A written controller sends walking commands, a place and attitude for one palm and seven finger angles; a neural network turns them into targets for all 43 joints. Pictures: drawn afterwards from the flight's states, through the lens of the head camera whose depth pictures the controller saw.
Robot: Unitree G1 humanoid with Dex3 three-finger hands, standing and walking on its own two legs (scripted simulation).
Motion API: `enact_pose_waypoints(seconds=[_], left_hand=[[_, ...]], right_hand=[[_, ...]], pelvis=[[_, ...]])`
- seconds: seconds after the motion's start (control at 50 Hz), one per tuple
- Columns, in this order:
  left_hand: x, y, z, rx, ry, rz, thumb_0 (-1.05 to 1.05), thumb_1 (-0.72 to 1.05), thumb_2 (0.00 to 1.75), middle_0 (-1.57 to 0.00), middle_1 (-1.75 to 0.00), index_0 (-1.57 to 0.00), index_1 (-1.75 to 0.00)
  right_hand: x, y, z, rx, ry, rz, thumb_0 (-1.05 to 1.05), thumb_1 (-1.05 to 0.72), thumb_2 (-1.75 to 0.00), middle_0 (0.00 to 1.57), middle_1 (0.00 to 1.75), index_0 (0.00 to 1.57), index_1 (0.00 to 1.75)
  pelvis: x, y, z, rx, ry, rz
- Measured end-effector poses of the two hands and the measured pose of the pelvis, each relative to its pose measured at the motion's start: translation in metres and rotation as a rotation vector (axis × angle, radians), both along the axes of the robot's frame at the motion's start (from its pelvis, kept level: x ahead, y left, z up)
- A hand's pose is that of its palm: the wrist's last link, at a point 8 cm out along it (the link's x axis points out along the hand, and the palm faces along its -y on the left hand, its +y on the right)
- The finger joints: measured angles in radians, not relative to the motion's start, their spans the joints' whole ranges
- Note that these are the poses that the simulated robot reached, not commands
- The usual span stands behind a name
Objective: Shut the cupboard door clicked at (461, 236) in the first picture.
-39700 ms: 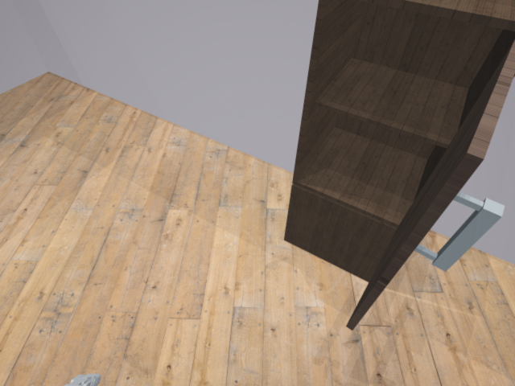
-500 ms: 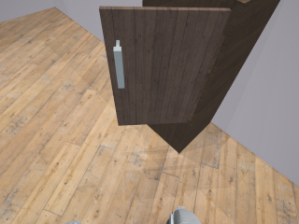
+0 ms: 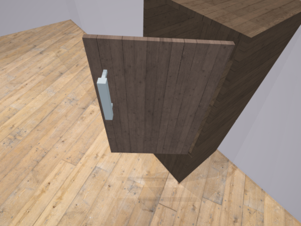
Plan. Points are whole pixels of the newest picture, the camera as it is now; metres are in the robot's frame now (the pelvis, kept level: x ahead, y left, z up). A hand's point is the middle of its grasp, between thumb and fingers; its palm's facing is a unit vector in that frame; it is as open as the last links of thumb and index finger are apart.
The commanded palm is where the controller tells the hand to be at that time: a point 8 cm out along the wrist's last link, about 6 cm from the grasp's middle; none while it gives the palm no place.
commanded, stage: come to a stop and stand still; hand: left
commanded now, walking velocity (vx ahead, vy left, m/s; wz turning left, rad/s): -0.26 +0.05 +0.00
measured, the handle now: (107, 95) +0.45 +0.18 +0.07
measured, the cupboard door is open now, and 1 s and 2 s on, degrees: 51 51 51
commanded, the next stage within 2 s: look again from close up in 1.06 s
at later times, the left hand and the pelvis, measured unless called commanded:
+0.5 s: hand out of the picture +0.02 +0.20 -0.17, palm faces +0.04 -0.98 -0.21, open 7.4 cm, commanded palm none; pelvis -0.02 +0.02 +0.00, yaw +0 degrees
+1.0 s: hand out of the picture -0.06 +0.21 -0.17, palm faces +0.02 -0.99 -0.14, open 7.3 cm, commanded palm none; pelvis -0.04 +0.05 +0.01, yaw -2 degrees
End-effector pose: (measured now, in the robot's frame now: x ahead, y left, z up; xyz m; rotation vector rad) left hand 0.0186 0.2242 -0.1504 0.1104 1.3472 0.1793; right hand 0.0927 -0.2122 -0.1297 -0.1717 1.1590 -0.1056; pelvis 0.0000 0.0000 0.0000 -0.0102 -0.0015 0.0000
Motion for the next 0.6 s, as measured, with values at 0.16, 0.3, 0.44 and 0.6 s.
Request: enact_pose_waypoints(seconds=[0.16, 0.3, 0.44, 0.6], left_hand=[[-0.002, 0.006, 0.013, 0.071, 0.005, -0.009, 0.01, 0.92, 0.90, -0.20, -0.30, -0.20, -0.30], [-0.007, 0.012, 0.021, 0.090, 0.012, -0.036, 0.01, 0.91, 0.90, -0.20, -0.30, -0.20, -0.30], [-0.004, 0.022, 0.011, 0.051, -0.011, -0.045, 0.01, 0.91, 0.90, -0.20, -0.30, -0.20, -0.30], [-0.006, 0.032, 0.006, -0.002, -0.034, -0.036, 0.00, 0.92, 0.90, -0.20, -0.30, -0.20, -0.30]], right_hand=[[0.010, -0.017, -0.013, 0.016, 0.007, -0.005, 0.00, -0.91, -0.89, 0.21, 0.30, 0.20, 0.30], [-0.026, -0.036, -0.014, -0.011, 0.100, -0.058, 0.00, -0.91, -0.89, 0.20, 0.30, 0.20, 0.29], [-0.074, -0.025, -0.013, -0.038, 0.179, -0.074, 0.00, -0.91, -0.90, 0.20, 0.30, 0.20, 0.29], [-0.122, 0.013, -0.004, -0.026, 0.247, -0.077, 0.00, -0.91, -0.89, 0.20, 0.30, 0.20, 0.29]], pelvis=[[-0.004, -0.008, -0.004, 0.021, 0.007, -0.003], [-0.012, -0.006, 0.002, 0.035, 0.006, -0.004], [-0.019, 0.009, -0.001, 0.011, 0.009, 0.004], [-0.028, 0.027, 0.005, 0.005, -0.018, -0.007]])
